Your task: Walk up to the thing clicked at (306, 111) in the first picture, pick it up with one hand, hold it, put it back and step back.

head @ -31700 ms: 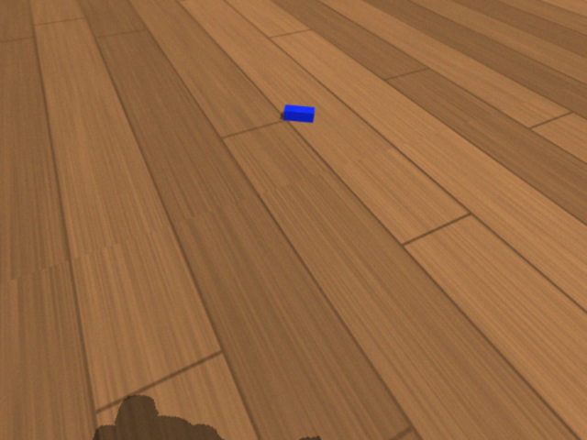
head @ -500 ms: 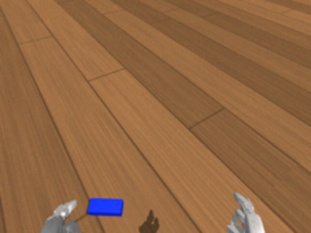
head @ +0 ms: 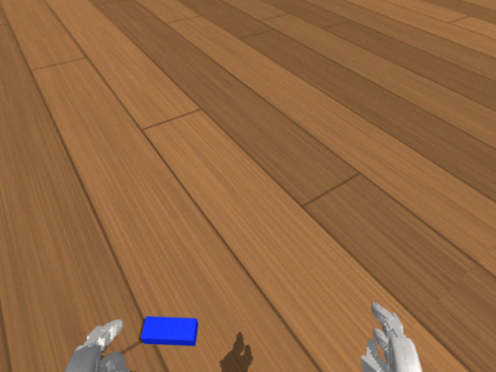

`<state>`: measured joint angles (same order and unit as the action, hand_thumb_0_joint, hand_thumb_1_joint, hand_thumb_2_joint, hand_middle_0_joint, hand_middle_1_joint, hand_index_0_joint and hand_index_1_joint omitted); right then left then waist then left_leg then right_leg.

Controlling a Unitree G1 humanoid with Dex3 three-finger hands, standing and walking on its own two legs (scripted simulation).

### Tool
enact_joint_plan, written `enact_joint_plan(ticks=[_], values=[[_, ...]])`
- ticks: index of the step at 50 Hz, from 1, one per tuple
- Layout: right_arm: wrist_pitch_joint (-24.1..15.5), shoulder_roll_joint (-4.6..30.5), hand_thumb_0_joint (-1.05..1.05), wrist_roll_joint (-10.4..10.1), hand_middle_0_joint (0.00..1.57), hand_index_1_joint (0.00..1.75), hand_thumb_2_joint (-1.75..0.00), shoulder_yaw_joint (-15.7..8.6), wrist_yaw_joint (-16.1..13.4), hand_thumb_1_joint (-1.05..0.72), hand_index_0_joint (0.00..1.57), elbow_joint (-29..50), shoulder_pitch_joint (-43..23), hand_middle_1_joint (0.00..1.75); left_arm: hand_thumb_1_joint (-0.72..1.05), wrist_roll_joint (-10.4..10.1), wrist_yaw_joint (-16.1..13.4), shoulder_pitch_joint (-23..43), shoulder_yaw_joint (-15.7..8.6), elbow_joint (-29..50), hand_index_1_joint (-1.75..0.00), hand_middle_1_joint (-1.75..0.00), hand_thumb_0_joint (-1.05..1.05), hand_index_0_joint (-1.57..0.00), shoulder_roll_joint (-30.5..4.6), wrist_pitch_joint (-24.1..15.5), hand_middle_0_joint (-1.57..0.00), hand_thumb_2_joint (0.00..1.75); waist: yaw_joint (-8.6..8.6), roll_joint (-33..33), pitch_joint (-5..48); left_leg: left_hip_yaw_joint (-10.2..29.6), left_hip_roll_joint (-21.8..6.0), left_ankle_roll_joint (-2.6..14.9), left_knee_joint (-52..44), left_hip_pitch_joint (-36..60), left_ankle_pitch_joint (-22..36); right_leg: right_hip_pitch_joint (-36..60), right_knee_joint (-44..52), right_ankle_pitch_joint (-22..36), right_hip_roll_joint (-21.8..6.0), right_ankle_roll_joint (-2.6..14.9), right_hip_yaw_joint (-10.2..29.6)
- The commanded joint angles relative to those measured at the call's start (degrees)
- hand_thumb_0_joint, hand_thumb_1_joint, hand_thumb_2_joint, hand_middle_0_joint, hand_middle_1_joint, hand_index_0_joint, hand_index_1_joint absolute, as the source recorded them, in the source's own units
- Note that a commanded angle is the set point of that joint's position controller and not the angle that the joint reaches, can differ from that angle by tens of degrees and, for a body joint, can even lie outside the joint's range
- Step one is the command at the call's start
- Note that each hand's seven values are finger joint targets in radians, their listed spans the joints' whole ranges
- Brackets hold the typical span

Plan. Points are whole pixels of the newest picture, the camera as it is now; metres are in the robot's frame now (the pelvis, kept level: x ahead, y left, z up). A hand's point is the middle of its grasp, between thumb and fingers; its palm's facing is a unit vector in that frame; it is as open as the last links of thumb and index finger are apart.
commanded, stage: home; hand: left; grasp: from above
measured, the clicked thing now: (170, 331) +0.42 +0.25 -0.68
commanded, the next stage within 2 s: stand in 0.78 s
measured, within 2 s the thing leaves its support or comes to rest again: neither
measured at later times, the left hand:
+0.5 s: hand out of the picture +0.17 +0.18 -0.04, palm faces +0.04 -0.98 -0.20, open 7.4 cm
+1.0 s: hand out of the picture +0.16 +0.20 -0.08, palm faces +0.01 -0.95 -0.31, open 7.4 cm
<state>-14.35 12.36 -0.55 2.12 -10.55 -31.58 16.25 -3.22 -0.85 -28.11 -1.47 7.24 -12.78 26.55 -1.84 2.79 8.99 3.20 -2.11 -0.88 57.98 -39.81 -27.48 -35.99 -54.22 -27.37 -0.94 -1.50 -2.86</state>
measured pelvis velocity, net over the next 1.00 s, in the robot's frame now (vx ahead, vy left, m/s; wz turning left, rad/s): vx -0.01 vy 0.00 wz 0.00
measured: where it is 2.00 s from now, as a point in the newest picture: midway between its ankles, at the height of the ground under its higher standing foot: outside the picture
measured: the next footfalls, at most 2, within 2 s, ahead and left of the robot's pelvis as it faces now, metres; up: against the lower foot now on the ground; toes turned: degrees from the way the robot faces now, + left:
none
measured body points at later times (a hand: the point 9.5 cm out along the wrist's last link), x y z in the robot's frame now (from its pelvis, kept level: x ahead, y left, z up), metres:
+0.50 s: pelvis +0.00 +0.00 +0.00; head +0.01 +0.00 +0.45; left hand +0.16 +0.23 -0.03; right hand +0.16 -0.24 -0.06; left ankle +0.02 +0.12 -0.68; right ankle +0.00 -0.14 -0.68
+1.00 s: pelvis -0.01 +0.00 +0.01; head +0.02 +0.00 +0.46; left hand +0.16 +0.25 -0.06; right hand +0.15 -0.26 -0.09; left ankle +0.02 +0.12 -0.68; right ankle +0.00 -0.14 -0.68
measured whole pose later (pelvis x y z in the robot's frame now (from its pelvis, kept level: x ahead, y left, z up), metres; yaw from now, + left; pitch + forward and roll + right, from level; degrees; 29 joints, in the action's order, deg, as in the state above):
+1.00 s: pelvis -0.01 +0.00 +0.01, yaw +0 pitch +3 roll +0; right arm -5.5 15.3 4.8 1.0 -3.4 -42.6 10.4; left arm 2.4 -1.6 -14.9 0.0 -19.7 -15.4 9.2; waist 1.2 -0.2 1.1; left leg 1.4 -0.5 -0.6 52.2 -30.8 -24.9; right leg -28.9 -52.0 -26.6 -2.6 -1.1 -1.3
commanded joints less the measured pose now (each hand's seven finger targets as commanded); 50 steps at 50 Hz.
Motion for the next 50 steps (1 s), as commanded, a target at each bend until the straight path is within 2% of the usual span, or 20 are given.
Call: enact_joint_plan(ticks=[1,3,9,13,15,17,18,20,22,34,36,39,43,44,45,46,47,48,49,50], values=[[-3.18,6.98,0.00,0.25,0.20,0.30,-0.90,-3.22,-1.04,-0.90,0.20,9.32,-3.85,0.30,0.90,0.69,-0.57,1.88,-3.71,10.81,-0.30,-0.30,0.00,-0.20,-5.94,-2.89,-0.20,0.90,-0.40,-0.47,4.18,-1.05,2.05,1.54,-9.46,5.64,9.87,0.96,9.29,9.48,2.16,1.19,-1.00],[-3.16,6.89,0.00,0.26,0.20,0.30,-0.90,-3.26,-1.08,-0.90,0.20,9.30,-3.93,0.30,0.90,0.64,-0.53,1.72,-3.68,10.73,-0.30,-0.30,0.00,-0.20,-5.80,-2.96,-0.20,0.90,-0.42,-0.20,4.09,-0.85,1.91,1.40,-9.79,5.65,9.41,0.82,9.10,8.91,2.31,1.24,-1.18],[-3.03,7.00,0.00,0.18,0.20,0.30,-0.90,-3.46,-1.09,-0.90,0.20,9.36,-3.63,0.30,0.90,0.66,-0.64,0.93,-3.85,11.11,-0.30,-0.30,0.00,-0.20,-6.10,-3.09,-0.20,0.90,-0.24,-0.31,5.49,-0.84,1.87,1.36,-9.02,6.51,12.89,1.87,8.50,11.93,2.24,1.31,-1.20],[-2.92,7.08,0.00,0.20,0.20,0.30,-0.90,-3.42,-1.07,-0.90,0.20,9.31,-3.85,0.30,0.90,0.75,-0.60,2.00,-3.47,10.78,-0.30,-0.30,0.00,-0.20,-5.91,-3.16,-0.20,0.90,-0.66,0.10,3.84,-0.91,1.82,1.35,-9.63,5.86,10.45,0.52,8.85,9.73,2.31,1.25,-1.13],[-2.95,6.94,0.00,0.20,0.20,0.30,-0.90,-3.36,-1.05,-0.90,0.20,9.40,-3.90,0.30,0.90,0.87,-0.71,1.27,-3.96,10.73,-0.30,-0.30,0.00,-0.20,-6.12,-3.03,-0.20,0.90,-0.16,0.20,3.16,-0.98,1.79,1.31,-9.71,5.47,10.27,0.69,8.89,9.49,2.25,1.38,-1.28],[-2.94,7.06,0.00,0.23,0.20,0.30,-0.90,-3.54,-0.90,-0.90,0.20,9.33,-3.65,0.30,0.90,0.55,-0.44,0.78,-3.40,10.79,-0.30,-0.30,0.00,-0.20,-5.52,-3.22,-0.20,0.90,-0.18,0.12,4.85,-0.42,1.70,1.17,-9.93,5.93,10.72,1.22,8.25,9.80,2.47,1.40,-1.36],[-2.86,6.95,0.00,0.14,0.20,0.30,-0.90,-3.38,-0.94,-0.90,0.20,9.60,-3.93,0.30,0.90,0.63,-0.54,0.91,-3.76,10.98,-0.30,-0.30,0.00,-0.20,-5.94,-3.08,-0.20,0.90,-0.01,0.65,3.43,-0.82,1.79,1.18,-9.89,5.51,10.43,0.75,8.52,9.60,2.34,1.44,-1.40],[-2.85,7.16,0.00,0.08,0.20,0.30,-0.90,-3.56,-0.90,-0.90,0.20,9.61,-3.82,0.30,0.90,0.70,-0.56,1.85,-3.88,12.31,-0.30,-0.30,0.00,-0.20,-6.54,-3.19,-0.20,0.90,-0.15,0.21,4.22,-0.68,1.67,1.22,-9.91,6.18,10.76,1.09,8.51,9.77,2.37,1.47,-1.36],[-2.80,7.04,0.00,0.16,0.20,0.30,-0.90,-3.33,-0.81,-0.90,0.20,9.42,-3.72,0.30,0.90,0.57,-0.48,0.70,-3.12,10.38,-0.30,-0.30,0.00,-0.20,-5.40,-2.87,-0.20,0.90,-0.32,-0.26,3.82,-0.66,1.78,1.31,-9.71,5.69,10.56,0.89,8.59,9.77,2.32,1.38,-1.27],[-2.74,6.97,0.00,0.06,0.20,0.30,-0.90,-3.56,-0.95,-0.90,0.20,9.88,-3.88,0.30,0.90,0.54,-0.61,0.31,-3.86,10.85,-0.30,-0.30,0.00,-0.20,-5.83,-3.16,-0.20,0.90,-0.28,-0.75,4.88,-1.08,1.85,1.38,-8.88,5.68,11.02,0.95,8.58,10.29,2.20,1.28,-1.04],[-2.72,7.00,0.00,0.02,0.20,0.30,-0.90,-3.50,-0.95,-0.90,0.20,9.81,-3.76,0.30,0.90,0.45,-0.65,2.14,-4.29,12.82,-0.30,-0.30,0.00,-0.20,-6.88,-3.40,-0.20,0.90,-0.40,-0.23,5.26,-1.23,1.95,1.43,-8.65,5.71,11.11,1.17,8.64,10.57,2.10,1.21,-0.84],[-2.57,6.94,0.00,0.13,0.20,0.30,-0.90,-3.58,-0.90,-0.90,0.20,9.68,-3.43,0.30,0.90,0.68,-0.59,-0.43,-3.32,10.16,-0.30,-0.30,0.00,-0.20,-5.31,-3.14,-0.20,0.90,-0.26,0.06,4.70,-1.25,1.85,1.30,-8.70,5.90,12.10,1.03,8.27,11.29,2.13,1.35,-0.91],[-2.54,7.00,0.00,0.09,0.20,0.30,-0.90,-3.47,-0.84,-0.90,0.20,9.83,-3.75,0.30,0.90,0.44,-0.51,0.90,-3.72,11.11,-0.30,-0.30,0.00,-0.20,-5.97,-3.05,-0.20,0.90,-0.32,-0.24,3.72,-1.07,1.84,1.36,-8.95,5.28,10.74,0.77,8.59,10.14,2.12,1.23,-1.06],[3.85,13.90,0.00,6.90,0.20,0.30,-0.90,-5.60,2.58,-0.90,0.20,-4.05,-6.04,0.30,0.90,7.23,-2.94,18.10,-3.58,-8.99,-0.30,-0.30,0.00,-0.20,-11.49,-15.25,-0.20,0.90,3.59,-3.65,-8.66,1.45,-0.06,3.81,-13.85,5.66,22.42,11.50,9.72,11.06,-2.21,3.45,2.54],[6.11,14.41,0.00,7.06,0.20,0.30,-0.90,-6.68,4.41,-0.90,0.20,-5.18,-6.92,0.30,0.90,7.26,-2.63,11.84,-4.84,-18.27,-0.30,-0.30,0.00,-0.20,-12.33,-19.08,-0.20,0.90,4.14,-6.35,-3.73,-0.71,0.52,4.97,-12.79,9.74,22.40,13.01,12.15,11.83,-3.26,5.15,6.78],[7.21,14.02,0.00,7.22,0.20,0.30,-0.90,-6.47,5.57,-0.90,0.20,-4.90,-6.65,0.30,0.90,7.66,-2.28,11.60,-4.61,-20.83,-0.30,-0.30,0.00,-0.20,-13.16,-20.97,-0.20,0.90,3.16,-8.29,-2.35,-1.17,0.68,5.07,-12.55,11.38,21.15,13.16,13.00,12.27,-4.24,6.34,8.85],[8.06,13.70,0.00,7.25,0.20,0.30,-0.90,-6.14,6.36,-0.90,0.20,-4.36,-6.19,0.30,0.90,7.44,-1.92,12.73,-4.09,-22.61,-0.30,-0.30,0.00,-0.20,-12.53,-22.03,-0.20,0.90,2.23,-4.99,-3.47,-0.28,0.92,4.89,-13.65,11.98,20.46,11.74,13.25,13.84,-3.02,6.12,8.05],[8.29,13.00,0.00,6.02,0.20,0.30,-0.90,-5.82,7.32,-0.90,0.20,-5.24,-6.43,0.30,0.90,7.23,-1.66,13.58,-3.60,-24.89,-0.30,-0.30,0.00,-0.20,-13.00,-23.13,-0.20,0.90,2.76,-2.56,-2.26,0.69,0.75,4.90,-15.60,14.44,19.90,14.19,12.32,15.77,-3.42,5.59,7.45],[8.56,11.88,0.00,4.24,0.20,0.30,-0.90,-5.87,8.37,-0.90,0.20,-6.91,-6.36,0.30,0.90,7.09,-1.54,14.78,-3.64,-27.50,-0.30,-0.30,0.00,-0.20,-13.17,-23.76,-0.20,0.90,3.12,-2.54,-1.84,0.39,0.91,4.80,-16.86,15.35,18.29,15.99,12.62,16.00,-3.85,4.91,6.96],[8.91,12.19,0.00,3.61,0.20,0.30,-0.90,-6.22,8.95,-0.90,0.20,-7.53,-7.56,0.30,0.90,6.68,-1.47,15.00,-3.89,-29.79,-0.30,-0.30,0.00,-0.20,-12.98,-23.88,-0.20,0.90,3.73,-5.41,-2.29,-0.44,1.21,4.42,-16.77,17.03,18.39,15.28,14.23,16.02,-4.31,4.88,8.05]])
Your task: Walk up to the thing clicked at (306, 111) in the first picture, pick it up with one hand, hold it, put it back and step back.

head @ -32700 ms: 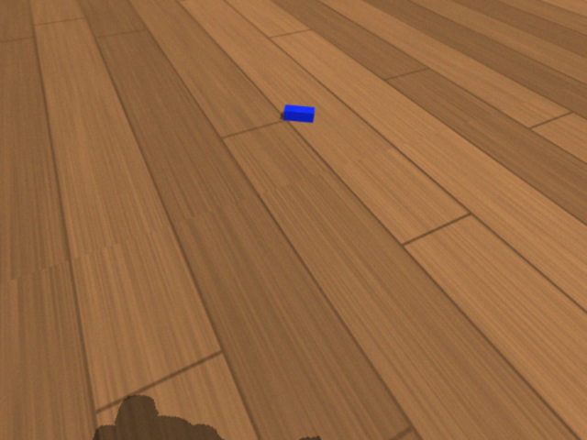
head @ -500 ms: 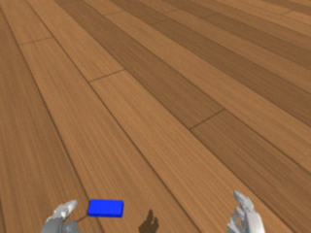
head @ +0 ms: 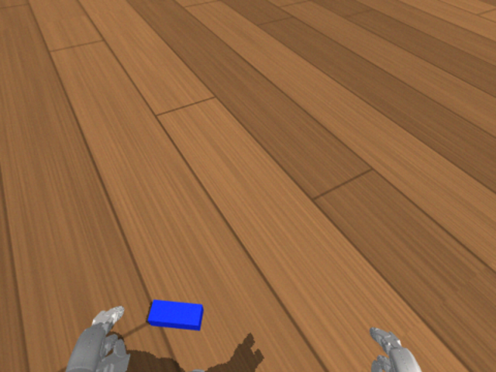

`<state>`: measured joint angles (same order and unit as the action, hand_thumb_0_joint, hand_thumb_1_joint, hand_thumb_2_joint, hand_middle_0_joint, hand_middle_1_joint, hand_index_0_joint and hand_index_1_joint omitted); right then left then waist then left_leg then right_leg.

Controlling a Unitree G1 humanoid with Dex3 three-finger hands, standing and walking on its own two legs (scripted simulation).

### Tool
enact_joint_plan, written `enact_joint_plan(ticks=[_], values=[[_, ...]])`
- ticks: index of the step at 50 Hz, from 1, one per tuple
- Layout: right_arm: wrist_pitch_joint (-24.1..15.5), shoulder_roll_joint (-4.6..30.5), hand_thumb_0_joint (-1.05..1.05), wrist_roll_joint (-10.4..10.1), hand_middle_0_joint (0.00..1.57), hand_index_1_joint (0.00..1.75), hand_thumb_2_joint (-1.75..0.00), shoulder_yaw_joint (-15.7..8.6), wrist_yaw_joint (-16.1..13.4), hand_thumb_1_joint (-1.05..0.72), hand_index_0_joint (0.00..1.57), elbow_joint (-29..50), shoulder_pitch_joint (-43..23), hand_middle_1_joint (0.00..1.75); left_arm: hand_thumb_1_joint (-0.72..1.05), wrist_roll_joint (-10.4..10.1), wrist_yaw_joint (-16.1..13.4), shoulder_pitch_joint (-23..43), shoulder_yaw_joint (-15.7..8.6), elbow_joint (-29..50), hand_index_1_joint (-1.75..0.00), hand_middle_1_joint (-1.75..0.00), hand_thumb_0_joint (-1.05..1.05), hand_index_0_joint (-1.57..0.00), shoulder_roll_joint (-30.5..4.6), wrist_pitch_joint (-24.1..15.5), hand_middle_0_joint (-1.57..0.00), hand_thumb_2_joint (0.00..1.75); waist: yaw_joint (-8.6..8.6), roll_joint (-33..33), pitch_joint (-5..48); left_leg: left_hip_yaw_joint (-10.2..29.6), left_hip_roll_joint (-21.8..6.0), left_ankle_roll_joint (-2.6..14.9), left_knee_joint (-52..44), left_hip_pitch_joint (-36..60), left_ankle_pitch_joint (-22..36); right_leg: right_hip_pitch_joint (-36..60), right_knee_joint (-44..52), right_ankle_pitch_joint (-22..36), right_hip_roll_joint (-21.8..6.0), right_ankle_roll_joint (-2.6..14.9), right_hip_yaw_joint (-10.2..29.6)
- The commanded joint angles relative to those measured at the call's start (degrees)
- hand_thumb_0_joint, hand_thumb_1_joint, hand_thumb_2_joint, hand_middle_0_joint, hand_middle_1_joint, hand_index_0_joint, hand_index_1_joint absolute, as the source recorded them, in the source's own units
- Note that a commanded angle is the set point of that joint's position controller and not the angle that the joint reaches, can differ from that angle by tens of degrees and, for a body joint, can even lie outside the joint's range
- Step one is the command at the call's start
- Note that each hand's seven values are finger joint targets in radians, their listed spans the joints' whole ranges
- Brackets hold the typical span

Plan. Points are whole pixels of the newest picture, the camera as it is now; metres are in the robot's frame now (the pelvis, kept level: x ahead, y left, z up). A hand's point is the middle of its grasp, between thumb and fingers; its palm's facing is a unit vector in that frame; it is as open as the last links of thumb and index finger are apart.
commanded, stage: stand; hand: left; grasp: from above
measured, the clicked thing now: (176, 315) +0.43 +0.25 -0.70
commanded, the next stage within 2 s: none
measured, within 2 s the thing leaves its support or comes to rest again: neither
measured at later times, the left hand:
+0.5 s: hand out of the picture +0.05 +0.24 -0.12, palm faces +0.04 -0.95 -0.32, open 7.4 cm
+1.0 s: hand out of the picture +0.04 +0.25 -0.11, palm faces +0.02 -0.94 -0.34, open 7.4 cm
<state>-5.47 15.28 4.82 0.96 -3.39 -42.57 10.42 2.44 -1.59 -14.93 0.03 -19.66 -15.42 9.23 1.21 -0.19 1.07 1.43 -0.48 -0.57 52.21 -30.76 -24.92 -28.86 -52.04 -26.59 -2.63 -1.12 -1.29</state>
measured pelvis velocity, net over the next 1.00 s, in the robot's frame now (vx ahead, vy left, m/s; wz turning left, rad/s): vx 0.00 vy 0.00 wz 0.00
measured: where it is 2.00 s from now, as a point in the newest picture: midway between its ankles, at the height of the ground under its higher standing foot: outside the picture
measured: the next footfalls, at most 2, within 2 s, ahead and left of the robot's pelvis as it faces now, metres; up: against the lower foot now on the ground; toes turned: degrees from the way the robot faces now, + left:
none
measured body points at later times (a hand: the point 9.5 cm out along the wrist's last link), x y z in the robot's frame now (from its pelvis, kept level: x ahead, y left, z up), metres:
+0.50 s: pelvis +0.00 +0.01 +0.04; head +0.00 +0.01 +0.49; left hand +0.05 +0.29 -0.09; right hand +0.08 -0.26 -0.09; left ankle +0.02 +0.13 -0.69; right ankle +0.00 -0.13 -0.69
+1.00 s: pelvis +0.00 +0.00 +0.05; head -0.01 +0.00 +0.50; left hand +0.04 +0.30 -0.09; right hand +0.05 -0.29 -0.09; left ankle +0.02 +0.13 -0.69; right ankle +0.00 -0.13 -0.69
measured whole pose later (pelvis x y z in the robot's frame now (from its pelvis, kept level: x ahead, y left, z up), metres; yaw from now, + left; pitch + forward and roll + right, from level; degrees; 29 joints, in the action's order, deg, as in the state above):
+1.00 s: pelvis +0.00 +0.00 +0.05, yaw +0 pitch -4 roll +0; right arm 0.2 18.0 1.2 -1.3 -0.3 -65.2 8.5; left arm 1.3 -1.0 -9.1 -1.5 -66.1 -17.7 0.0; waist 0.6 0.9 -3.9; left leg 1.4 -0.6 -0.7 22.3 -8.0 -10.2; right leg -5.8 -21.4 -11.4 -2.3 -1.6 -2.1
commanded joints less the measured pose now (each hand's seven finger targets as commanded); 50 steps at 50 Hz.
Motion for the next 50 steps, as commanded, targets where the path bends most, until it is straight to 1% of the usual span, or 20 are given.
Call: enact_joint_plan(ticks=[1,2,3,5,7,8,10,15,16,19,21,26,27,28,29,35,41,46,48,50], values=[[0.27,9.51,0.00,-2.06,0.20,0.30,-0.90,-5.18,2.05,-0.90,0.20,3.08,-1.93,0.30,0.90,0.59,-0.60,2.63,-5.65,-4.83,-0.30,-0.30,0.00,-0.20,-10.19,-6.71,-0.20,0.90,0.46,-2.68,6.04,1.37,-0.42,3.98,-10.99,9.13,15.11,7.66,13.00,14.36,-2.66,4.08,6.24],[0.59,9.14,0.00,-2.31,0.20,0.30,-0.90,-5.45,2.34,-0.90,0.20,2.16,-2.65,0.30,0.90,0.58,-0.72,3.10,-5.50,-7.22,-0.30,-0.30,0.00,-0.20,-9.85,-6.99,-0.20,0.90,0.78,-3.38,5.58,1.77,-0.42,3.74,-11.48,9.68,14.92,7.78,14.58,13.01,-2.92,3.99,6.35],[1.00,9.19,0.00,-2.31,0.20,0.30,-0.90,-5.64,2.44,-0.90,0.20,1.01,-2.33,0.30,0.90,0.29,-0.80,3.97,-5.34,-9.37,-0.30,-0.30,0.00,-0.20,-9.70,-7.37,-0.20,0.90,0.34,-3.27,5.36,1.84,-0.61,3.81,-12.18,10.71,13.43,7.74,15.86,11.78,-3.35,3.66,6.50],[1.53,9.61,0.00,-1.92,0.20,0.30,-0.90,-5.85,2.56,-0.90,0.20,-0.84,-2.49,0.30,0.90,0.38,-0.88,4.75,-5.35,-13.18,-0.30,-0.30,0.00,-0.20,-9.63,-8.17,-0.20,0.90,0.28,-1.16,4.48,2.99,-1.21,4.27,-14.72,11.73,11.84,8.31,17.05,10.51,-2.83,3.08,5.67],[1.98,9.97,0.00,-1.76,0.20,0.30,-0.90,-5.99,2.43,-0.90,0.20,-2.33,-2.40,0.30,0.90,0.42,-0.92,4.87,-5.38,-16.72,-0.30,-0.30,0.00,-0.20,-9.62,-8.87,-0.20,0.90,0.27,0.33,3.59,3.99,-2.03,4.36,-16.87,12.76,12.63,9.48,17.61,11.21,-2.41,2.80,4.70],[2.14,10.09,0.00,-1.69,0.20,0.30,-0.90,-5.98,2.30,-0.90,0.20,-2.99,-2.39,0.30,0.90,0.28,-0.87,5.28,-5.34,-18.10,-0.30,-0.30,0.00,-0.20,-9.47,-9.03,-0.20,0.90,0.10,1.45,2.59,5.01,-2.66,4.47,-19.45,12.45,11.55,9.93,17.70,10.88,-1.68,2.54,3.94],[2.40,10.71,0.00,-1.83,0.20,0.30,-0.90,-6.04,2.20,-0.90,0.20,-4.17,-3.49,0.30,0.90,0.16,-0.82,4.45,-5.20,-21.38,-0.30,-0.30,0.00,-0.20,-9.38,-9.29,-0.20,0.90,0.70,3.18,1.23,6.66,-3.61,4.48,-22.44,12.03,9.99,11.90,18.94,11.06,-1.37,2.29,2.91],[2.72,11.33,0.00,-2.31,0.20,0.30,-0.90,-5.74,1.56,-0.90,0.20,-8.52,-1.76,0.30,0.90,-0.47,-0.86,3.61,-4.88,-28.34,-0.30,-0.30,0.00,-0.20,-10.07,-9.75,-0.20,0.90,0.23,2.66,0.88,6.30,-4.20,3.72,-25.22,16.79,18.23,15.86,22.72,16.70,-2.30,2.43,3.58],[2.93,11.59,0.00,-2.50,0.20,0.30,-0.90,-5.65,1.53,-0.90,0.20,-9.19,-2.18,0.30,0.90,-0.58,-0.85,3.71,-4.69,-29.63,-0.30,-0.30,0.00,-0.20,-9.93,-9.81,-0.20,0.90,0.23,2.83,-0.01,6.04,-4.00,3.46,-25.75,16.97,18.49,16.49,23.98,17.82,-2.46,2.29,3.44],[3.28,11.54,0.00,-2.86,0.20,0.30,-0.90,-5.40,1.28,-0.90,0.20,-11.33,-1.28,0.30,0.90,-0.79,-1.09,4.02,-4.65,-32.77,-0.30,-0.30,0.00,-0.20,-10.98,-9.97,-0.20,0.90,-0.33,0.72,0.59,5.24,-4.09,3.17,-26.44,19.96,22.29,18.89,26.34,21.18,-3.37,2.18,3.99],[3.53,11.58,0.00,-3.10,0.20,0.30,-0.90,-5.18,1.21,-0.90,0.20,-12.60,-1.70,0.30,0.90,-0.79,-1.12,4.40,-4.36,-34.66,-0.30,-0.30,0.00,-0.20,-10.97,-10.01,-0.20,0.90,-0.24,0.61,-0.30,5.03,-4.21,2.82,-27.52,20.87,22.59,19.61,27.92,21.22,-3.63,1.97,3.91],[4.16,12.04,0.00,-3.23,0.20,0.30,-0.90,-4.95,1.35,-0.90,0.20,-14.67,-2.82,0.30,0.90,-0.63,-0.91,5.68,-4.01,-38.04,-0.30,-0.30,0.00,-0.20,-11.57,-9.63,-0.20,0.90,-0.58,1.03,-4.42,5.86,-4.40,2.31,-33.07,19.27,12.00,19.54,31.40,14.55,-2.96,1.46,3.40],[4.22,12.39,0.00,-3.22,0.20,0.30,-0.90,-5.10,1.34,-0.90,0.20,-14.97,-3.31,0.30,0.90,-0.64,-0.94,5.53,-4.12,-38.56,-0.30,-0.30,0.00,-0.20,-11.86,-9.63,-0.20,0.90,-0.27,1.45,-4.02,6.24,-4.83,2.56,-33.61,19.59,11.29,19.97,31.62,14.83,-3.12,1.52,3.38],[4.22,12.15,0.00,-3.27,0.20,0.30,-0.90,-5.00,1.44,-0.90,0.20,-15.24,-3.52,0.30,0.90,-0.54,-0.82,5.47,-3.93,-39.14,-0.30,-0.30,0.00,-0.20,-11.74,-9.63,-0.20,0.90,-0.37,1.55,-4.70,6.32,-4.59,2.21,-34.40,19.21,10.68,19.77,31.95,14.06,-2.97,1.48,3.36],[4.27,12.33,0.00,-3.31,0.20,0.30,-0.90,-5.00,1.50,-0.90,0.20,-15.58,-3.95,0.30,0.90,-0.56,-0.76,5.26,-3.77,-39.75,-0.30,-0.30,0.00,-0.20,-11.31,-9.70,-0.20,0.90,-0.18,1.55,-4.71,6.39,-4.78,2.29,-34.48,19.65,10.36,19.99,32.32,13.83,-3.05,1.46,3.34],[4.23,12.17,0.00,-3.34,0.20,0.30,-0.90,-4.75,1.76,-0.90,0.20,-17.29,-3.89,0.30,0.90,-0.71,-0.51,6.19,-3.74,-41.74,-0.30,-0.30,0.00,-0.20,-12.48,-9.96,-0.20,0.90,-0.43,1.59,-4.73,6.17,-4.76,1.95,-35.81,19.86,10.32,20.91,34.07,14.32,-3.59,1.46,3.94],[4.62,12.56,0.00,-3.51,0.20,0.30,-0.90,-4.61,2.12,-0.90,0.20,-18.06,-4.41,0.30,0.90,-0.70,-0.45,7.27,-3.75,-42.69,-0.30,-0.30,0.00,-0.20,-13.35,-10.23,-0.20,0.90,-0.57,-0.44,-4.72,5.64,-4.53,1.98,-35.23,20.49,10.28,20.19,35.83,11.16,-3.81,1.21,4.37],[4.54,12.83,0.00,-3.51,0.20,0.30,-0.90,-4.34,2.14,-0.90,0.20,-18.75,-4.24,0.30,0.90,-0.94,-0.28,7.82,-3.58,-43.15,-0.30,-0.30,0.00,-0.20,-13.62,-10.25,-0.20,0.90,-0.74,-0.17,-4.57,5.30,-4.68,1.73,-34.93,20.84,11.61,20.34,36.43,11.37,-4.11,1.39,4.73],[4.47,13.21,0.00,-3.53,0.20,0.30,-0.90,-4.24,2.19,-0.90,0.20,-18.92,-4.26,0.30,0.90,-0.97,-0.24,8.09,-3.59,-43.13,-0.30,-0.30,0.00,-0.20,-13.73,-10.41,-0.20,0.90,-0.85,0.82,-3.79,5.22,-4.83,1.90,-34.81,20.76,12.96,21.19,36.57,13.92,-4.26,1.45,4.80],[4.45,13.11,0.00,-3.51,0.20,0.30,-0.90,-4.05,2.25,-0.90,0.20,-19.15,-4.10,0.30,0.90,-1.07,-0.25,8.32,-3.63,-43.34,-0.30,-0.30,0.00,-0.20,-13.85,-10.39,-0.20,0.90,-0.84,0.46,-3.91,5.18,-4.81,1.81,-34.83,20.67,13.31,21.48,36.44,13.55,-4.26,1.40,4.80]])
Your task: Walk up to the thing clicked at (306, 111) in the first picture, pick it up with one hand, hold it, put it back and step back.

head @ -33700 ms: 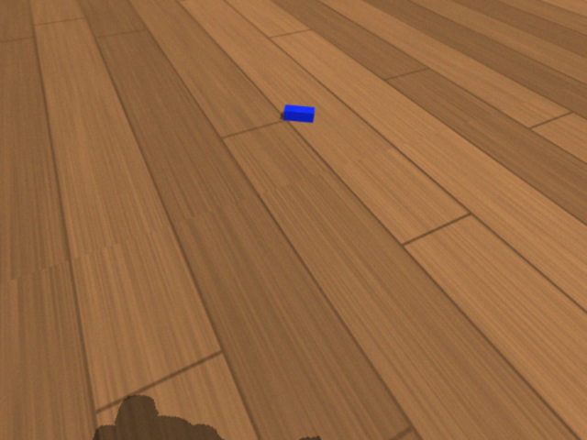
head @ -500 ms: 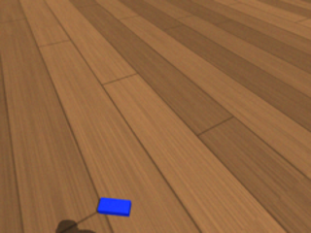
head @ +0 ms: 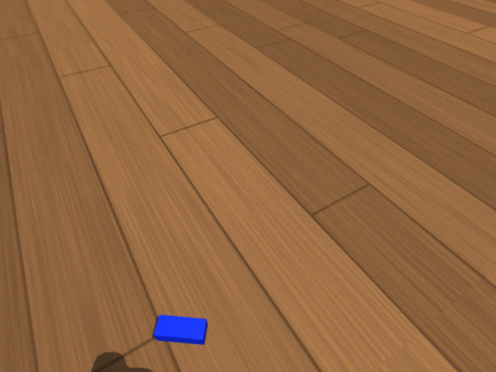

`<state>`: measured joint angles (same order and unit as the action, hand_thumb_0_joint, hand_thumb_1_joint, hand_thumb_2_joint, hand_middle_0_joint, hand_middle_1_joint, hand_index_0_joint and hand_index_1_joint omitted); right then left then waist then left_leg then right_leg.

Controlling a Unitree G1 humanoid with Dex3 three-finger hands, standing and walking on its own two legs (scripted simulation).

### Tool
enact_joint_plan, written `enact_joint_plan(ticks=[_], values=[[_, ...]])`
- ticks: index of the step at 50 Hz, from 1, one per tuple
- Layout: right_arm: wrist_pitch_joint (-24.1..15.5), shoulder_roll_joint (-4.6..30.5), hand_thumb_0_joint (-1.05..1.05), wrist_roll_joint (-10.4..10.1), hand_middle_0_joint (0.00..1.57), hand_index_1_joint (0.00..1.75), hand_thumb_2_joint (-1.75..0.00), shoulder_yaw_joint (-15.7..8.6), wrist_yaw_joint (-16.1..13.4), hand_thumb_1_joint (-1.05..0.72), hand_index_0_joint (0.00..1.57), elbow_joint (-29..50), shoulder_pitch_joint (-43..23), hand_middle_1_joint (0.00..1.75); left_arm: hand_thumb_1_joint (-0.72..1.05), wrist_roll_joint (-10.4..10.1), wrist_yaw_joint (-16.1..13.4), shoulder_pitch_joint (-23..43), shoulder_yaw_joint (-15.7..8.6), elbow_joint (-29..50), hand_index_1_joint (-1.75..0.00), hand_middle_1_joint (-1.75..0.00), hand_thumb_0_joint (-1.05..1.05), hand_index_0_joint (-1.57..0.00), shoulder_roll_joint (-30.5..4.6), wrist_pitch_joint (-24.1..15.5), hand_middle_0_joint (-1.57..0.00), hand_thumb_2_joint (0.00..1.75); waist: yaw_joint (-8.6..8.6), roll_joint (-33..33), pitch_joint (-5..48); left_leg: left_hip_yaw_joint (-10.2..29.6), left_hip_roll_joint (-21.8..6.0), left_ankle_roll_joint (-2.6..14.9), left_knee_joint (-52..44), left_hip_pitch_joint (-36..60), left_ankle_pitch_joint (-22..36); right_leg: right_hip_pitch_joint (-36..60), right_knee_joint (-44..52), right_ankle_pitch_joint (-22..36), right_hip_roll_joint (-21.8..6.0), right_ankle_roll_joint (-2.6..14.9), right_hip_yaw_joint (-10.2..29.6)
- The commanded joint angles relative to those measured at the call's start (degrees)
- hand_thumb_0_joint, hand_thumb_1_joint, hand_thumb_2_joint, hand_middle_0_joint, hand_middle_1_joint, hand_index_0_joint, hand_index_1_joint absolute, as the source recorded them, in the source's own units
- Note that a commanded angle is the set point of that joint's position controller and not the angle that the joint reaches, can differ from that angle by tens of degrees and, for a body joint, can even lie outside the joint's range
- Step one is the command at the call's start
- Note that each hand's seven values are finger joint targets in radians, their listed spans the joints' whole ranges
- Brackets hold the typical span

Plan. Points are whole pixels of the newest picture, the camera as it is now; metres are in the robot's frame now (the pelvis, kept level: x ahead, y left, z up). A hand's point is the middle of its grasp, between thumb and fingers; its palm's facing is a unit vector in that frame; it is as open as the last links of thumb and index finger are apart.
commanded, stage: stand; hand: left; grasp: from above
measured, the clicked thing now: (181, 329) +0.44 +0.25 -0.75
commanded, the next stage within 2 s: step back in 1.40 s
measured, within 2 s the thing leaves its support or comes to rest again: neither
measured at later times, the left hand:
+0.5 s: hand out of the picture +0.09 +0.24 -0.16, palm faces +0.01 -0.94 -0.33, open 7.4 cm
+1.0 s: hand out of the picture +0.10 +0.24 -0.15, palm faces +0.01 -0.94 -0.34, open 7.4 cm
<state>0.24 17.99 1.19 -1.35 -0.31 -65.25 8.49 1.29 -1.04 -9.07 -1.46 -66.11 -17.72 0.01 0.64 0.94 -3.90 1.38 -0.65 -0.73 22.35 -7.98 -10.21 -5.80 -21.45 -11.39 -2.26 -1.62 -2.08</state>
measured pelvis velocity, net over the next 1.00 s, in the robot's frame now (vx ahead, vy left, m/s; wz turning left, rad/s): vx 0.02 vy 0.00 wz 0.00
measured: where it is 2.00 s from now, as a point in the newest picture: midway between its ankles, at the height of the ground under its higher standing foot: outside the picture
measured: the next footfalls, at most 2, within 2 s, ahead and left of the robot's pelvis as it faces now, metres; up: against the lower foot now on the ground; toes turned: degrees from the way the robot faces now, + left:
none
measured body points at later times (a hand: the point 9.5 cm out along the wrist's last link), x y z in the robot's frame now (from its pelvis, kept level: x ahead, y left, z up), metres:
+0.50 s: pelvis +0.02 +0.00 +0.00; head +0.03 +0.00 +0.45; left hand +0.09 +0.29 -0.13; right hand +0.09 -0.29 -0.14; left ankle +0.03 +0.13 -0.74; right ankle +0.01 -0.14 -0.74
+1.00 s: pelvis +0.02 +0.00 +0.00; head +0.03 -0.01 +0.45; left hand +0.10 +0.29 -0.13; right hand +0.10 -0.30 -0.13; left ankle +0.03 +0.13 -0.74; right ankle +0.01 -0.14 -0.74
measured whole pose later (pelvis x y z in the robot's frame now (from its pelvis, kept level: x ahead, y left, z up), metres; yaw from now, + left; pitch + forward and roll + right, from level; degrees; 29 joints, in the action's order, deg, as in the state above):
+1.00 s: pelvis +0.02 +0.00 +0.00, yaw +0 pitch -3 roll +0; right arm -0.5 19.1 0.8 -0.2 -0.2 -65.8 5.5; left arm 0.7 -0.3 -5.5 -1.4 -66.0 -18.5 -0.4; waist 0.3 0.6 -3.2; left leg 1.4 -0.8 -1.0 19.0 -5.9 -10.2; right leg -3.8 -18.2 -11.5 -2.1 -1.4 -2.2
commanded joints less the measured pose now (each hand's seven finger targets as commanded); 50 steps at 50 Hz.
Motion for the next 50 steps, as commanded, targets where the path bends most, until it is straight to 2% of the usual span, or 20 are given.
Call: enact_joint_plan(ticks=[1,3,8,10,11,14,20,27,32,35,39,50], values=[[-1.24,10.39,0.00,0.12,0.20,0.30,-0.90,-1.65,-0.89,-0.90,0.20,3.37,-1.93,0.30,0.90,0.09,-0.81,2.61,-2.18,3.09,-0.30,-0.30,0.00,-0.20,-11.72,-1.22,-0.20,0.90,-0.32,-0.87,1.55,5.23,-4.93,2.13,-4.93,-1.62,-0.81,-1.24,5.86,-0.98,-4.89,2.01,5.73],[-1.32,10.76,0.00,0.09,0.20,0.30,-0.90,-1.60,-1.00,-0.90,0.20,3.32,-2.43,0.30,0.90,-0.01,-0.77,2.73,-2.10,2.98,-0.30,-0.30,0.00,-0.20,-11.42,-1.28,-0.20,0.90,-0.19,-0.38,2.38,5.20,-5.18,2.13,-4.71,-1.02,1.80,-0.56,5.51,1.87,-4.95,2.06,5.44],[-1.45,11.08,0.00,-0.04,0.20,0.30,-0.90,-1.39,-1.09,-0.90,0.20,2.94,-2.39,0.30,0.90,-0.10,-0.65,3.06,-2.17,2.55,-0.30,-0.30,0.00,-0.20,-11.55,-1.28,-0.20,0.90,-0.18,-0.58,2.67,4.90,-5.29,2.10,-4.79,-0.41,3.61,0.07,5.62,3.70,-4.96,2.05,5.16],[-1.49,11.17,0.00,-0.04,0.20,0.30,-0.90,-1.26,-1.06,-0.90,0.20,2.84,-2.72,0.30,0.90,-0.10,-0.50,2.83,-1.98,2.31,-0.30,-0.30,0.00,-0.20,-11.14,-1.20,-0.20,0.90,-0.07,-0.23,1.83,4.99,-5.11,1.84,-5.31,-0.79,2.16,-0.41,5.89,2.17,-4.60,1.96,4.90],[-1.46,11.02,0.00,-0.09,0.20,0.30,-0.90,-1.25,-1.02,-0.90,0.20,2.84,-2.30,0.30,0.90,-0.12,-0.54,3.70,-2.23,2.49,-0.30,-0.30,0.00,-0.20,-12.01,-1.14,-0.20,0.90,-0.35,-0.83,1.78,5.04,-5.15,1.75,-5.68,-1.19,2.25,0.01,5.82,1.75,-4.74,2.09,5.10],[-1.41,11.49,0.00,-0.07,0.20,0.30,-0.90,-1.21,-1.01,-0.90,0.20,2.88,-2.72,0.30,0.90,-0.13,-0.47,4.06,-2.09,2.59,-0.30,-0.30,0.00,-0.20,-11.55,-1.21,-0.20,0.90,-0.30,-0.54,2.39,4.90,-5.48,1.87,-5.33,-0.82,2.87,0.13,6.05,2.51,-4.92,2.03,5.12],[-1.72,11.33,0.00,-0.18,0.20,0.30,-0.90,-1.06,-1.07,-0.90,0.20,2.66,-2.96,0.30,0.90,-0.41,-0.41,4.62,-2.19,2.61,-0.30,-0.30,0.00,-0.20,-11.90,-1.45,-0.20,0.90,-0.24,-0.78,4.15,4.64,-5.82,1.74,-4.92,0.90,9.26,1.83,5.39,7.72,-5.20,2.02,4.87],[-1.88,11.77,0.00,-0.21,0.20,0.30,-0.90,-0.89,-1.19,-0.90,0.20,2.51,-3.52,0.30,0.90,-0.42,-0.24,5.27,-2.13,2.53,-0.30,-0.30,0.00,-0.20,-11.42,-1.19,-0.20,0.90,-0.45,0.07,4.90,4.36,-5.96,1.66,-4.95,1.13,10.22,2.63,5.26,9.09,-5.20,1.88,4.48],[-2.06,12.10,0.00,-0.23,0.20,0.30,-0.90,-1.03,-1.22,-0.90,0.20,2.81,-4.17,0.30,0.90,-0.54,-0.29,5.26,-2.34,2.91,-0.30,-0.30,0.00,-0.20,-12.22,-1.30,-0.20,0.90,-0.14,-1.15,6.41,4.33,-6.45,1.72,-4.53,3.45,15.94,2.85,4.60,12.66,-5.36,1.89,4.09],[-1.91,12.15,0.00,-0.31,0.20,0.30,-0.90,-1.00,-1.18,-0.90,0.20,2.76,-4.68,0.30,0.90,-0.46,-0.36,5.38,-2.24,2.68,-0.30,-0.30,0.00,-0.20,-12.02,-1.30,-0.20,0.90,-0.20,-1.30,5.90,4.44,-6.49,1.77,-4.56,3.72,15.16,2.52,4.79,12.14,-5.35,1.76,3.93],[-1.77,12.51,0.00,-0.33,0.20,0.30,-0.90,-1.00,-1.05,-0.90,0.20,2.72,-4.68,0.30,0.90,-0.37,-0.20,5.69,-2.12,2.96,-0.30,-0.30,0.00,-0.20,-12.20,-1.34,-0.20,0.90,-0.40,-0.92,4.23,4.26,-6.16,1.63,-5.50,1.90,10.77,2.05,6.01,8.73,-5.31,1.67,4.30],[-1.93,12.72,0.00,-0.37,0.20,0.30,-0.90,-1.09,-0.81,-0.90,0.20,2.87,-4.82,0.30,0.90,-0.43,-0.04,5.40,-1.99,3.43,-0.30,-0.30,0.00,-0.20,-12.46,-1.53,-0.20,0.90,-0.50,-0.73,4.75,4.22,-6.24,1.57,-5.67,1.84,10.59,2.27,6.17,8.77,-5.56,2.06,4.41]])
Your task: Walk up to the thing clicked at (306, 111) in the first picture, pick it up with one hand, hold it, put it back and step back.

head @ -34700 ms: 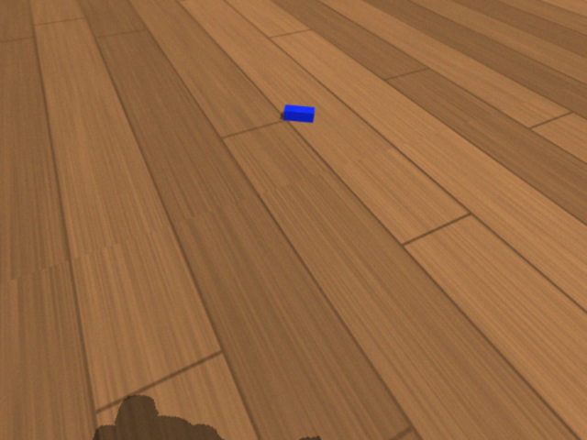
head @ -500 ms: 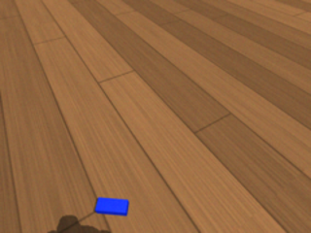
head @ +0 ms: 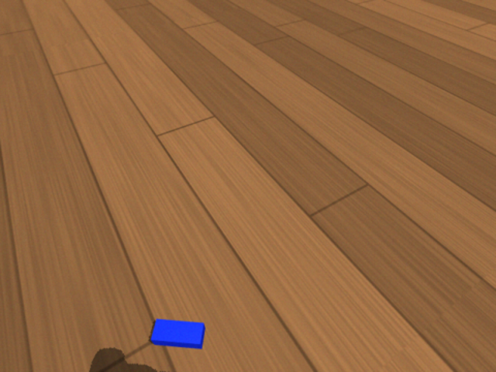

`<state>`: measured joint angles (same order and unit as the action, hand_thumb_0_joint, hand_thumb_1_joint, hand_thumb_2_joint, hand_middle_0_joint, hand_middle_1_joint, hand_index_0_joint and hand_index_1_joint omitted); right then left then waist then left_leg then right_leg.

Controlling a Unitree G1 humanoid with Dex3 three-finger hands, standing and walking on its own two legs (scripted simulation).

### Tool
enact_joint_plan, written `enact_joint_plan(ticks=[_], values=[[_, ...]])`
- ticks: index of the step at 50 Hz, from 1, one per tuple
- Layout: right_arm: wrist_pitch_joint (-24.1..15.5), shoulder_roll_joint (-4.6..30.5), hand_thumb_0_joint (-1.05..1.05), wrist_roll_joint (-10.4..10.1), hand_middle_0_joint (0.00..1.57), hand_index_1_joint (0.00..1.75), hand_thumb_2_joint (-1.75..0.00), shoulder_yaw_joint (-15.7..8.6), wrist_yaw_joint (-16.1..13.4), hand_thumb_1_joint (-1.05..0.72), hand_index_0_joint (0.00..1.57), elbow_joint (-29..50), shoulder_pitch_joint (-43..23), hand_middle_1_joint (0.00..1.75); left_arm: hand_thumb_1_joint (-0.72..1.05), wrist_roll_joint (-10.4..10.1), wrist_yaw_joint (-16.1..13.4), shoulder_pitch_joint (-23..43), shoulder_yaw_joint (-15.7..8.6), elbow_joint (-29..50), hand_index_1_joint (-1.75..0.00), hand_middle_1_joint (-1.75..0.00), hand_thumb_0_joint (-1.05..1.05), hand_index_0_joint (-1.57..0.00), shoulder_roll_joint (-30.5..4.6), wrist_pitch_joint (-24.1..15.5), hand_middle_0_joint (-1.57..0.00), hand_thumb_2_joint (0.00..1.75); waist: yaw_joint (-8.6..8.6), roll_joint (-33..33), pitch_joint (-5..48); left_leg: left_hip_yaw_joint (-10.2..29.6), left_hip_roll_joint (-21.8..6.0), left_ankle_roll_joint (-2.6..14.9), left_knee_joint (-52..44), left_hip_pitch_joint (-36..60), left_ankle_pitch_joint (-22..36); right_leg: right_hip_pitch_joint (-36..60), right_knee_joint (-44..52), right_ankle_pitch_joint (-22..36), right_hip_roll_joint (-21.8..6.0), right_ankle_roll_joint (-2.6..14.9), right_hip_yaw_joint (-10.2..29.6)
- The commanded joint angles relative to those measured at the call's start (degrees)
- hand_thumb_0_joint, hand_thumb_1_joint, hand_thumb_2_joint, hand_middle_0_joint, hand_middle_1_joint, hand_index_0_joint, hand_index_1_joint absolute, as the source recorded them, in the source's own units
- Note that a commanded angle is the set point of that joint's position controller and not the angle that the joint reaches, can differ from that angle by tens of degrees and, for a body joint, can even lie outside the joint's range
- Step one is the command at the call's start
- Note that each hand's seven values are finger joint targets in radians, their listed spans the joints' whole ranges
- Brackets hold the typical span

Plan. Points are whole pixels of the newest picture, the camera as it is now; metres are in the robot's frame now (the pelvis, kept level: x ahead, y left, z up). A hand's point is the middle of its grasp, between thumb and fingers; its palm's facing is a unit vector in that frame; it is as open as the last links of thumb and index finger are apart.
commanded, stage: stand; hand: left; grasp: from above
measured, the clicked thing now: (179, 333) +0.41 +0.25 -0.75
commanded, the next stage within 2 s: step back in 0.40 s
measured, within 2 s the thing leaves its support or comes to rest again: neither
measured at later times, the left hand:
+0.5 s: hand out of the picture +0.06 +0.26 -0.16, palm faces +0.02 -0.94 -0.35, open 7.4 cm
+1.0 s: hand out of the picture +0.02 +0.31 -0.18, palm faces -0.08 -0.93 -0.35, open 7.4 cm
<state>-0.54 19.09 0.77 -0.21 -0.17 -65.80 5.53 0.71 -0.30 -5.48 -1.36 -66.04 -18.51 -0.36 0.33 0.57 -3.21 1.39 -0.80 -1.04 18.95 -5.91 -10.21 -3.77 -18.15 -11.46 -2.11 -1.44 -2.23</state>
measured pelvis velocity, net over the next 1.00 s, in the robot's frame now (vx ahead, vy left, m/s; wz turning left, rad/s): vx -0.10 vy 0.05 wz -0.06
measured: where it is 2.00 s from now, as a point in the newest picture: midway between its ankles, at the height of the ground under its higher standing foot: outside the picture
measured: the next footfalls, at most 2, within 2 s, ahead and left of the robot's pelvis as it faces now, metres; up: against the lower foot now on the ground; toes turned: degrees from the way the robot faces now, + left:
right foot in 1.20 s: -0.15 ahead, -0.08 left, +0.00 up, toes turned -3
left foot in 1.62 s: -0.26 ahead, +0.15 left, +0.00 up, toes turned -2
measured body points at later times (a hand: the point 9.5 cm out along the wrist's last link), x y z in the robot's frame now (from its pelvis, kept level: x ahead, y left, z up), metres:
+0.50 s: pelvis -0.02 +0.00 -0.01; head +0.01 +0.00 +0.44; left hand +0.06 +0.30 -0.14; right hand +0.06 -0.30 -0.14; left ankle +0.00 +0.13 -0.75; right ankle -0.02 -0.13 -0.75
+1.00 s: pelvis -0.10 +0.05 -0.02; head -0.02 +0.07 +0.43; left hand +0.03 +0.35 -0.16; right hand -0.02 -0.26 -0.13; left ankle -0.06 +0.13 -0.75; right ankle -0.14 -0.09 -0.68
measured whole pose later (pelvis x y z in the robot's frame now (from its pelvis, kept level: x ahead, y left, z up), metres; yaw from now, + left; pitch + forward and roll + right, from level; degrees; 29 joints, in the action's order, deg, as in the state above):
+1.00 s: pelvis -0.10 +0.05 -0.02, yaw -3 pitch -2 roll -1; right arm 1.4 19.1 1.1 -2.9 -1.1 -51.9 6.7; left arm 0.4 -1.3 -6.0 -3.5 -50.9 -22.0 3.6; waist -0.7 -2.8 -11.7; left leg -3.1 2.1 4.3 31.4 -16.5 -13.4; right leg -22.3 -60.1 -27.2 5.0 -1.0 8.8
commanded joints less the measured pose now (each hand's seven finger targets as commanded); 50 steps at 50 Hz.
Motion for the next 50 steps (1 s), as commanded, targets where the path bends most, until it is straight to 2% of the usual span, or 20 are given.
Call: enact_joint_plan(ticks=[1,19,20,23,26,27,29,30,32,33,34,35,36,37,39,40,41,43,46,50], values=[[-1.13,11.69,0.00,0.02,0.20,0.30,-0.90,-2.26,-0.91,-0.90,0.20,3.46,-2.04,0.30,0.90,0.17,-0.79,1.83,-2.13,3.44,-0.30,-0.30,0.00,-0.20,-11.98,-1.19,-0.20,0.90,-0.12,-0.12,4.18,4.35,-6.15,1.92,-2.34,-0.17,10.55,0.29,2.89,8.59,-5.66,1.90,4.48],[-1.07,11.89,0.00,0.04,0.20,0.30,-0.90,-2.12,-0.70,-0.90,0.20,3.39,-1.30,0.30,0.90,0.07,-0.55,0.86,-1.95,3.54,-0.30,-0.30,0.00,-0.20,-12.38,-1.13,-0.20,0.90,-0.25,-0.42,2.85,4.77,-6.00,1.82,-3.33,-0.96,6.37,-1.02,3.17,4.84,-5.47,2.13,4.58],[0.13,14.97,0.00,-0.18,0.20,0.30,-0.90,-3.18,-0.31,-0.90,0.20,4.51,-3.19,0.30,0.90,-0.83,-0.91,0.72,-4.43,5.23,-0.30,-0.30,0.00,-0.20,-16.59,-0.72,-0.20,0.90,-0.19,-1.29,-2.81,5.16,-4.93,3.25,2.79,-5.71,14.54,-5.46,-1.44,14.57,-4.81,2.58,5.58],[0.80,13.53,0.00,-0.90,0.20,0.30,-0.90,-3.21,-0.09,-0.90,0.20,6.35,-0.95,0.30,0.90,-0.97,-1.28,-0.22,-4.79,7.80,-0.30,-0.30,0.00,-0.20,-16.00,-0.46,-0.20,0.90,-0.87,-2.23,2.00,3.27,-3.82,3.75,7.60,-5.85,15.42,-3.48,-4.05,18.53,-5.79,4.73,6.28],[1.58,13.04,0.00,-0.99,0.20,0.30,-0.90,-3.71,0.09,-0.90,0.20,7.87,-0.12,0.30,0.90,-0.87,-1.31,0.94,-5.47,10.34,-0.30,-0.30,0.00,-0.20,-16.67,0.04,-0.20,0.90,-1.10,-4.33,6.58,1.61,-0.99,3.18,15.01,-5.43,9.37,-5.10,-3.73,18.18,-9.66,8.75,9.52],[1.92,12.97,0.00,-0.94,0.20,0.30,-0.90,-3.91,0.16,-0.90,0.20,8.16,0.03,0.30,0.90,-0.62,-1.32,1.55,-5.61,11.22,-0.30,-0.30,0.00,-0.20,-17.43,0.24,-0.20,0.90,-0.95,-6.11,7.00,0.48,0.62,3.00,18.57,-5.65,5.61,-6.53,-3.26,18.11,-11.61,10.30,11.39],[2.72,12.59,0.00,-0.52,0.20,0.30,-0.90,-4.35,0.39,-0.90,0.20,8.96,2.15,0.30,0.90,0.22,-1.42,4.38,-5.96,13.79,-0.30,-0.30,0.00,-0.20,-18.56,0.55,-0.20,0.90,-1.40,-10.53,6.76,-0.41,3.28,2.84,27.00,-6.96,-11.59,-10.17,-3.02,17.99,-16.63,14.28,14.81],[3.03,12.71,0.00,-0.32,0.20,0.30,-0.90,-4.55,0.65,-0.90,0.20,9.52,3.87,0.30,0.90,0.68,-1.39,5.32,-6.13,15.03,-0.30,-0.30,0.00,-0.20,-18.88,0.64,-0.20,0.90,-1.86,-12.04,6.92,0.28,3.17,3.38,29.80,-7.30,-16.46,-11.63,-3.96,17.78,-17.65,15.23,15.02],[2.99,12.89,0.00,-0.58,0.20,0.30,-0.90,-4.88,0.99,-0.90,0.20,9.70,6.92,0.30,0.90,0.69,-1.38,8.02,-5.91,16.85,-0.30,-0.30,0.00,-0.20,-18.44,1.03,-0.20,0.90,-3.64,-12.60,6.11,1.41,1.43,4.10,25.85,-4.98,-13.05,-15.47,-7.57,15.71,-15.97,12.86,12.22],[2.63,13.01,0.00,-0.59,0.20,0.30,-0.90,-5.01,0.94,-0.90,0.20,9.69,7.43,0.30,0.90,0.56,-1.40,8.17,-5.63,17.16,-0.30,-0.30,0.00,-0.20,-17.47,1.29,-0.20,0.90,-3.71,-10.55,5.94,1.87,0.08,4.43,20.76,-5.22,-2.99,-14.51,-11.55,13.78,-12.83,10.43,9.73],[2.18,15.04,0.00,-0.12,0.20,0.30,-0.90,-5.43,0.64,-0.90,0.20,10.70,6.56,0.30,0.90,0.11,-1.36,7.19,-5.22,17.77,-0.30,-0.30,0.00,-0.20,-15.64,1.71,-0.20,0.90,-3.39,-2.00,4.98,8.32,-5.58,5.88,10.02,-8.25,13.35,-13.40,-20.40,7.56,-5.59,6.40,4.97],[1.71,18.89,0.00,0.24,0.20,0.30,-0.90,-6.37,0.38,-0.90,0.20,11.51,4.76,0.30,0.90,-0.53,-1.50,6.24,-4.70,18.25,-0.30,-0.30,0.00,-0.20,-12.69,2.12,-0.20,0.90,-2.57,8.32,3.71,19.31,-12.66,8.10,2.91,-5.43,26.78,-18.99,-30.57,-5.22,4.90,3.24,2.89],[1.26,20.35,0.00,0.99,0.20,0.30,-0.90,-6.83,0.01,-0.90,0.20,11.96,5.98,0.30,0.90,-0.27,-2.04,4.60,-4.78,18.03,-0.30,-0.30,0.00,-0.20,-12.03,2.81,-0.20,0.90,-2.37,9.01,4.19,24.51,-16.21,9.85,2.32,-1.30,33.72,-24.08,-37.22,-23.89,8.05,3.39,9.05],[1.03,19.96,0.00,1.08,0.20,0.30,-0.90,-6.69,-0.43,-0.90,0.20,12.47,4.98,0.30,0.90,-0.37,-2.38,1.36,-4.48,17.59,-0.30,-0.30,0.00,-0.20,-12.22,3.24,-0.20,0.90,-1.03,6.34,4.09,21.85,-17.28,11.38,4.45,-1.55,39.16,-24.30,-43.25,-25.69,7.85,3.40,11.67],[1.27,18.79,0.00,1.34,0.20,0.30,-0.90,-6.90,-1.15,-0.90,0.20,14.46,2.18,0.30,0.90,-0.47,-2.72,1.02,-4.56,17.20,-0.30,-0.30,0.00,-0.20,-12.57,3.52,-0.20,0.90,-1.23,8.85,4.83,19.28,-15.04,7.55,3.50,-2.20,34.74,-24.59,-46.85,-22.46,8.18,3.94,15.31],[1.18,17.75,0.00,1.61,0.20,0.30,-0.90,-6.75,-1.45,-0.90,0.20,15.29,0.09,0.30,0.90,-0.79,-2.69,0.89,-4.70,16.96,-0.30,-0.30,0.00,-0.20,-13.39,3.61,-0.20,0.90,-0.37,9.48,4.39,16.43,-13.10,7.04,3.61,-2.34,31.69,-24.25,-48.16,-20.25,7.91,3.71,15.82],[1.06,16.71,0.00,1.63,0.20,0.30,-0.90,-6.54,-1.78,-0.90,0.20,15.93,-1.93,0.30,0.90,-1.03,-2.54,-1.78,-4.65,16.63,-0.30,-0.30,0.00,-0.20,-13.44,3.65,-0.20,0.90,1.23,9.65,5.15,13.56,-11.96,8.33,4.84,-0.35,29.82,-25.16,-49.26,-17.30,7.81,3.34,15.20],[0.90,15.08,0.00,1.02,0.20,0.30,-0.90,-6.31,-2.08,-0.90,0.20,17.14,-0.92,0.30,0.90,-0.41,-2.18,-3.59,-4.91,17.01,-0.30,-0.30,0.00,-0.20,-13.67,3.55,-0.20,0.90,1.29,7.56,6.62,10.87,-10.44,8.30,6.56,2.68,28.57,-25.25,-49.96,-14.52,7.99,2.36,13.47],[0.87,14.20,0.00,0.53,0.20,0.30,-0.90,-6.64,-2.45,-0.90,0.20,17.28,3.36,0.30,0.90,0.14,-1.95,-2.38,-5.14,18.67,-0.30,-0.30,0.00,-0.20,-13.47,2.92,-0.20,0.90,-1.22,5.10,6.99,10.66,-10.75,8.88,7.57,7.41,29.68,-25.81,-44.24,-14.66,7.28,0.58,12.33],[1.04,15.14,0.00,0.54,0.20,0.30,-0.90,-7.02,-2.34,-0.90,0.20,18.28,5.11,0.30,0.90,0.20,-1.85,-1.83,-5.40,20.33,-0.30,-0.30,0.00,-0.20,-13.37,2.52,-0.20,0.90,-3.16,5.31,6.99,12.96,-14.48,13.36,8.27,9.14,29.00,-24.33,-36.39,-17.90,5.32,0.19,10.23]])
